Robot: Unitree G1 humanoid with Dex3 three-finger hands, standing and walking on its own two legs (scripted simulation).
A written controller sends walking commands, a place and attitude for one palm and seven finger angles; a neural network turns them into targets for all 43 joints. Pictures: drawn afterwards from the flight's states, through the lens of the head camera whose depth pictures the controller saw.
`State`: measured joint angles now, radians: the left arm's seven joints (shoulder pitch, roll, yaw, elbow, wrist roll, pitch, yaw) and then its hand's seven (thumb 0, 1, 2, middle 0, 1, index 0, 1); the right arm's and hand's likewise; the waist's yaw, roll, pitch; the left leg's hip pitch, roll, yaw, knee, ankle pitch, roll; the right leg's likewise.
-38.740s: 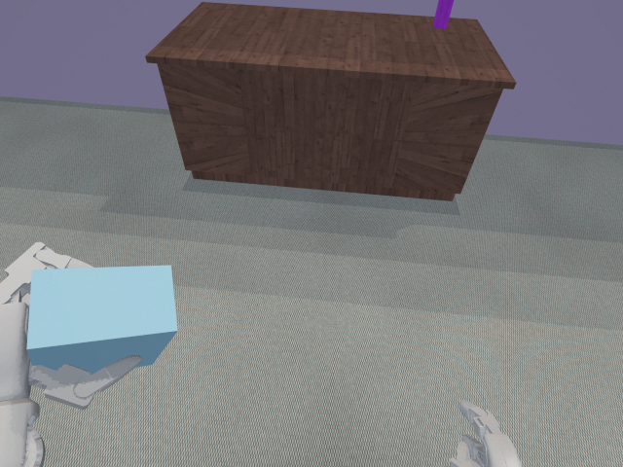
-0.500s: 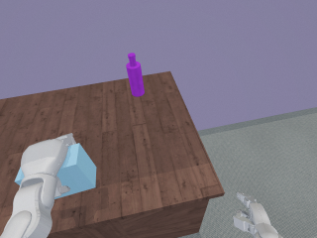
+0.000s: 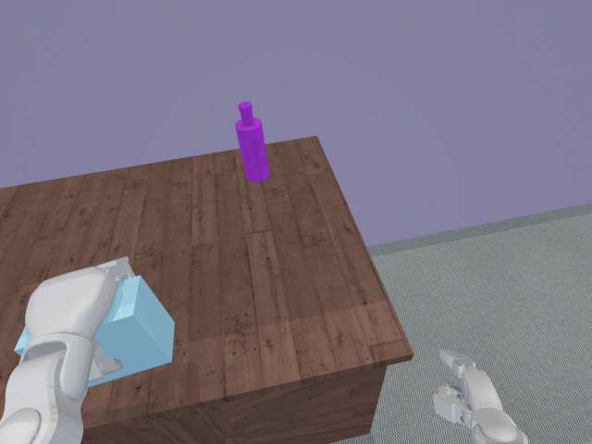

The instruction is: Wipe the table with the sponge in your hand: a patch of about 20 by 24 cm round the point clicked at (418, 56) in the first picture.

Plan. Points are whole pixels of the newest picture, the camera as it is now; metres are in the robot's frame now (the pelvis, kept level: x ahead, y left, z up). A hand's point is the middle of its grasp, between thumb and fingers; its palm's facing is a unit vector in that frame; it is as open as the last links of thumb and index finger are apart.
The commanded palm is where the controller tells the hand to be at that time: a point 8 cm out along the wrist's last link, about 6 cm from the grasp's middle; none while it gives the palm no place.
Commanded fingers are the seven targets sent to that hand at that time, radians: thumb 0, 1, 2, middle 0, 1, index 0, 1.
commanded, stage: bring the sponge back beside the body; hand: left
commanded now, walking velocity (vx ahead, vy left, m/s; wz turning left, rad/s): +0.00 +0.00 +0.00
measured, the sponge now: (111, 341) +0.20 +0.29 +0.05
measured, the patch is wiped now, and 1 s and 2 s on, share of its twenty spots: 0.95 0.95 0.95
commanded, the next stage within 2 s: step back with the hand held close in 0.70 s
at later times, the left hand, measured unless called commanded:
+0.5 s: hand (89, 333) +0.19 +0.29 +0.10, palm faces +0.02 -0.12 -0.99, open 10.6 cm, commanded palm +0.16 +0.29 +0.17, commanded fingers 0.00 0.10 1.30 -1.20 -1.60 -1.20 -1.60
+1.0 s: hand (132, 306) +0.22 +0.24 +0.12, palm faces +0.25 -0.85 -0.47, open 10.6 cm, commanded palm +0.16 +0.28 +0.17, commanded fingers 0.00 0.10 1.30 -1.20 -1.60 -1.20 -1.60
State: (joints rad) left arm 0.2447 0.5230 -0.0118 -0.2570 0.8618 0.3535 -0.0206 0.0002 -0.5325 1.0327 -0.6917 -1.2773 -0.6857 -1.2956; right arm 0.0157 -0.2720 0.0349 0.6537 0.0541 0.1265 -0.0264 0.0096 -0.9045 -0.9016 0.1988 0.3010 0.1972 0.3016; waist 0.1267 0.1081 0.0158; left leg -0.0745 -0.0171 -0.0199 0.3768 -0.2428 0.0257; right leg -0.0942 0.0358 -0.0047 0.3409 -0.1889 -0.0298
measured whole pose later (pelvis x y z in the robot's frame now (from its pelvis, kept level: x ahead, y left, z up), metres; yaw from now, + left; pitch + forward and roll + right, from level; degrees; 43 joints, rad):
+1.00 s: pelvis +0.00 +0.00 -0.01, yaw +0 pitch +0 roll -1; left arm 0.41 0.41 0.25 -0.48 -0.01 0.06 0.05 0.00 -0.53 1.03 -0.69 -1.28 -0.69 -1.29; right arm 0.11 -0.21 0.06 0.48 0.04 0.07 -0.06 0.01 -0.90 -0.90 0.20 0.30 0.20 0.30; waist 0.05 0.01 0.05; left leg -0.19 -0.02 -0.01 0.47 -0.28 0.03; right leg -0.22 0.03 0.00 0.44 -0.22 -0.02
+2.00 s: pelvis -0.16 +0.02 -0.02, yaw -1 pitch +5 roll -1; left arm 0.53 0.46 0.38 -0.60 -0.07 -0.17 0.12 -0.01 -0.54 1.03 -0.69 -1.28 -0.69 -1.29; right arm 0.19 -0.24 -0.04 0.58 0.03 0.00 -0.08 0.01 -0.90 -0.90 0.20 0.30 0.20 0.30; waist -0.04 -0.06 -0.03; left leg -0.40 0.00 -0.02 0.62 -0.32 0.00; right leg -0.44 0.00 0.01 0.66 -0.33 0.01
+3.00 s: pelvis -0.38 -0.01 -0.03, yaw +2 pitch +1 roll +0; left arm 0.53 0.39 0.32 -0.54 -0.04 -0.12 0.10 -0.01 -0.54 1.04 -0.69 -1.28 -0.69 -1.30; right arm 0.27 -0.19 0.02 0.66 0.03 -0.07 -0.04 0.01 -0.90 -0.90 0.20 0.30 0.20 0.30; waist -0.04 -0.05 -0.07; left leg -0.36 0.03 0.06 0.85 -0.43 0.07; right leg -0.44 0.03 -0.12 0.61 -0.20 -0.09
